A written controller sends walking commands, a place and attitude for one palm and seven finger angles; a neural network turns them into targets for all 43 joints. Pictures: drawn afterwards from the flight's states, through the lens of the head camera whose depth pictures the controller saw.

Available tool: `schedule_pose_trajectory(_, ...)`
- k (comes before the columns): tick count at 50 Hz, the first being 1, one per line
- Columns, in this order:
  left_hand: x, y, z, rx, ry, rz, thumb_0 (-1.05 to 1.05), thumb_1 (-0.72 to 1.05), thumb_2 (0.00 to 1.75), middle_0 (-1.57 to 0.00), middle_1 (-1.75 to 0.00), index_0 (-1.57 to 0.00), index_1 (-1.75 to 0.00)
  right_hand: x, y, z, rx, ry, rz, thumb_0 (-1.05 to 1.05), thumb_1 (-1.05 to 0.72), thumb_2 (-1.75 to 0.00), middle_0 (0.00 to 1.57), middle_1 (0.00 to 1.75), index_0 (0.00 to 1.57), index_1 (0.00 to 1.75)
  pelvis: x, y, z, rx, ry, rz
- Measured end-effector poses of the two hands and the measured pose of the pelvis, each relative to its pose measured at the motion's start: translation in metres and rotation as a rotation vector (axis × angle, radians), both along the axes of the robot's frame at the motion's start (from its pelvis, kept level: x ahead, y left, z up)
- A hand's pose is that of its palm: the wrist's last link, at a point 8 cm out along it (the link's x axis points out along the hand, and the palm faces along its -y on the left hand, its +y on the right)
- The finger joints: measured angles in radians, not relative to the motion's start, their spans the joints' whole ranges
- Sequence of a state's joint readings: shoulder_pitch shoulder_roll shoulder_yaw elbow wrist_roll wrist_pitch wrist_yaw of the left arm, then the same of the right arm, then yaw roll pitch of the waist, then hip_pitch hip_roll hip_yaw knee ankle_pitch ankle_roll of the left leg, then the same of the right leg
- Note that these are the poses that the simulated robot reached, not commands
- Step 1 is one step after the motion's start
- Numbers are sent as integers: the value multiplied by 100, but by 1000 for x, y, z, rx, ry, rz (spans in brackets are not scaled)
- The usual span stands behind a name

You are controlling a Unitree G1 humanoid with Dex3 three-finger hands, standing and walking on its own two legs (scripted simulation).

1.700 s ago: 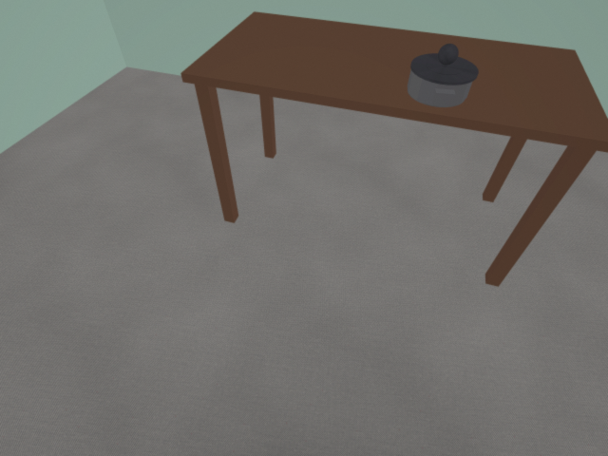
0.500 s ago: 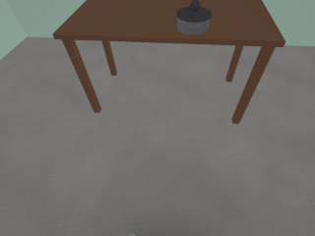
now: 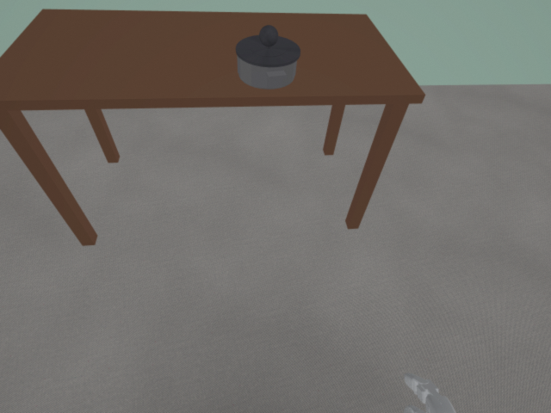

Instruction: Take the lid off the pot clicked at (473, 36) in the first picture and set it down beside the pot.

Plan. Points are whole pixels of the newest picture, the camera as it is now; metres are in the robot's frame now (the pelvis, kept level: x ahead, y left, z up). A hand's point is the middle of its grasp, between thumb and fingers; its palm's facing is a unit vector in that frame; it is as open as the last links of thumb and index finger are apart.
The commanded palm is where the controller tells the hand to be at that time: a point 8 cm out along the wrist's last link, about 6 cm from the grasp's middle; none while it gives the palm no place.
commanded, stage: walk to a spot facing it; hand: left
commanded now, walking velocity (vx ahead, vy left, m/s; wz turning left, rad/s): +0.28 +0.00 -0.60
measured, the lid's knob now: (268, 36) +1.03 +0.16 +0.07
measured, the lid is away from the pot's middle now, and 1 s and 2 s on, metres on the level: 0.00 0.00 0.00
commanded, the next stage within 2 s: turn to face it in 1.52 s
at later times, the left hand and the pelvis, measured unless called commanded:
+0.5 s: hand (256, 278) +0.40 +0.09 -0.16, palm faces -0.39 -0.90 -0.20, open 7.4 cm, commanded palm none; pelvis +0.17 -0.03 -0.02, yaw -19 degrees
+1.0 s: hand (229, 268) +0.41 +0.15 -0.16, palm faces -0.48 -0.85 -0.20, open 7.4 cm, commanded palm none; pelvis +0.24 +0.00 +0.01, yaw -36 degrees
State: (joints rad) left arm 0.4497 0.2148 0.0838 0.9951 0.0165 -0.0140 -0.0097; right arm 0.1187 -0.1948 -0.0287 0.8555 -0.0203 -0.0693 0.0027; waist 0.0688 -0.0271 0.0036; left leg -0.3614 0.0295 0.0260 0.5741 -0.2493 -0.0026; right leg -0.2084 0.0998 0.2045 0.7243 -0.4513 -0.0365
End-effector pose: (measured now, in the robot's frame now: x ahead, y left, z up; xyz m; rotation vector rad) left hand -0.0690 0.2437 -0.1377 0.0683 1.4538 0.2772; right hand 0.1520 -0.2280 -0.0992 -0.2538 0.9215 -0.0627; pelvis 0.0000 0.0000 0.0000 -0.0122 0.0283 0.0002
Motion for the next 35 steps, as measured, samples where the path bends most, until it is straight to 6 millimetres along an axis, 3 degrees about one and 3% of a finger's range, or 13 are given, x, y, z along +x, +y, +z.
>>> schedule_pose_trajectory(2, 36, 17, -2, 2, -20, -55, 1, 91, 90, -20, -30, -20, -30, -5, 5, 4, -2, 3, -41, 1, -90, -90, 20, 30, 20, 30, 12, 6, 3, 6, -13, -36)
schedule_pose_trajectory(5, 104, 33, 3, 4, -96, -137, 1, 91, 90, -20, -30, -20, -30, -27, 8, 7, -3, 66, -124, 1, -90, -90, 20, 30, 20, 30, 33, 12, 11, 2, -20, -83)
schedule_pose_trajectory(10, 221, 34, 16, 0, -238, -273, 1, 92, 90, -19, -30, -20, -30, -82, 7, 1, -10, 236, -295, 0, -92, -90, 21, 30, 20, 30, 67, 17, 18, 0, -20, -158)
schedule_pose_trajectory(13, 286, 17, 21, -16, -294, -359, 1, 92, 90, -19, -30, -19, -30, -117, 8, -4, -5, 354, -388, 0, -92, -90, 20, 30, 20, 30, 88, 17, 17, 1, -23, -199)
schedule_pose_trajectory(17, 364, -22, 23, -46, -341, -481, 1, 92, 90, -19, -30, -19, -30, -156, 16, -9, 25, 508, -499, 1, -92, -90, 20, 30, 19, 30, 116, 9, 12, 3, -29, -251)
schedule_pose_trajectory(22, 447, -84, 14, -72, -405, -623, 1, 92, 90, -19, -30, -20, -30, -177, 22, -24, 92, 660, -613, 1, -91, -90, 20, 30, 19, 30, 155, -15, -6, 6, -39, -308)
schedule_pose_trajectory(24, 469, -102, 7, -71, -451, -640, 1, 91, 90, -19, -30, -20, -30, -172, 17, -36, 117, 686, -636, 1, -91, -90, 20, 30, 19, 30, 168, -26, -18, 20, -41, -317)
schedule_pose_trajectory(26, 477, -112, 5, -70, -448, -650, 1, 91, 90, -19, -30, -20, -30, -153, 9, -44, 118, 660, -647, 1, -91, -90, 20, 30, 19, 30, 174, -29, -19, 1, -53, -339)
schedule_pose_trajectory(35, 478, -113, 13, -47, -321, -689, 1, 91, 90, -20, -30, -20, -30, -11, -33, -37, 98, 273, -627, 1, -91, -90, 20, 30, 19, 30, 200, -28, -2, 11, -33, -443)
